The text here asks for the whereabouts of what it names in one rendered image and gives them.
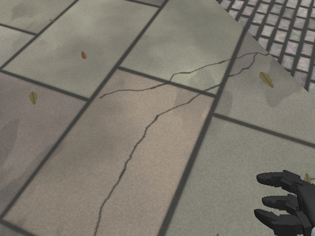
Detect robot right hand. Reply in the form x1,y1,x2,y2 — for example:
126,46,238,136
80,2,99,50
254,170,315,236

